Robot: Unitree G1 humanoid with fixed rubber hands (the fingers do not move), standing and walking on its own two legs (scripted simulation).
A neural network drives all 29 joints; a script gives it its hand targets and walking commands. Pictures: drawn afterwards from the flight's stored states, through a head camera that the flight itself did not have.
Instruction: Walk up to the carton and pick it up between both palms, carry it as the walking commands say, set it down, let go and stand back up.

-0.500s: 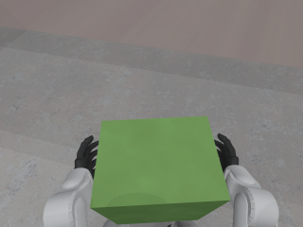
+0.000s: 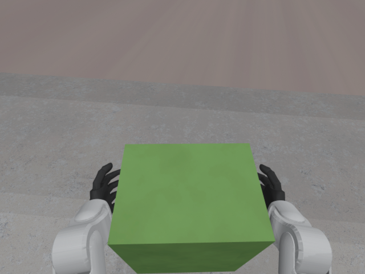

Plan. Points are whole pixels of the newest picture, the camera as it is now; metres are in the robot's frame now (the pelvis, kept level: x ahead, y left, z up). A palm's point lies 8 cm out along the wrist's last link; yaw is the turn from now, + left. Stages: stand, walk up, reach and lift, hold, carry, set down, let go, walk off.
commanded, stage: carry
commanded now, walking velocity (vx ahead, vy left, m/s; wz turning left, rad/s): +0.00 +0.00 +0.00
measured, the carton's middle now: (186, 215) +0.24 +0.00 +0.04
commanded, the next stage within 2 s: hold in 1.62 s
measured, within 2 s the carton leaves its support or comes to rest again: neither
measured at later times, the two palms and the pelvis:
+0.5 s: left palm (119, 242) +0.17 +0.12 +0.09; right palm (306, 243) +0.16 -0.20 +0.09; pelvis -0.07 -0.03 +0.00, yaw -2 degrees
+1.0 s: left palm (116, 226) +0.20 +0.14 +0.07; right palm (286, 226) +0.20 -0.18 +0.07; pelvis -0.05 -0.02 +0.00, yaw -1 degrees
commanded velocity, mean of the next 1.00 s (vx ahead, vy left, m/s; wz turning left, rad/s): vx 0.00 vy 0.00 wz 0.00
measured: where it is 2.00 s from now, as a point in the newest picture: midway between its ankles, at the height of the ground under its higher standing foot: outside the picture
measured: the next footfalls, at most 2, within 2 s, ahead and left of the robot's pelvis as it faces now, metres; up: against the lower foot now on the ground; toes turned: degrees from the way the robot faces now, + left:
right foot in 0.02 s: +0.01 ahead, -0.13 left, +0.00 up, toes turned +4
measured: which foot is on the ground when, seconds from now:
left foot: down 0.00-1.00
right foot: up 0.00-0.00, down 0.02-1.00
